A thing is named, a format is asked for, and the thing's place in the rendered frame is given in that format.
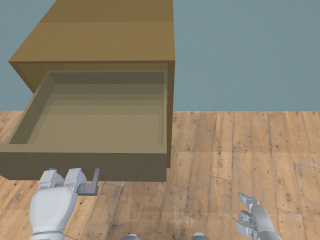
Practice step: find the robot right hand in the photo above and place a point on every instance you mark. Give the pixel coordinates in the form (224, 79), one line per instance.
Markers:
(250, 224)

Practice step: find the robot left hand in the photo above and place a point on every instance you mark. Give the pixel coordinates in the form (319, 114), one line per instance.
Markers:
(51, 207)

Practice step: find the cabinet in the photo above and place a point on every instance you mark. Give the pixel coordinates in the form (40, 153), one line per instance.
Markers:
(102, 35)

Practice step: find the right robot shin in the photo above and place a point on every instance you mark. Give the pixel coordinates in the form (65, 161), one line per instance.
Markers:
(198, 234)

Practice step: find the robot right forearm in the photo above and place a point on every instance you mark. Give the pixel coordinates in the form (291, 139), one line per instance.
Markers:
(267, 235)

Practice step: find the drawer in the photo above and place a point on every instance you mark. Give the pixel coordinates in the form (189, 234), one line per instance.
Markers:
(112, 120)

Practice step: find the handle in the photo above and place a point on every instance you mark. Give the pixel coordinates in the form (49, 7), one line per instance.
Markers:
(86, 189)

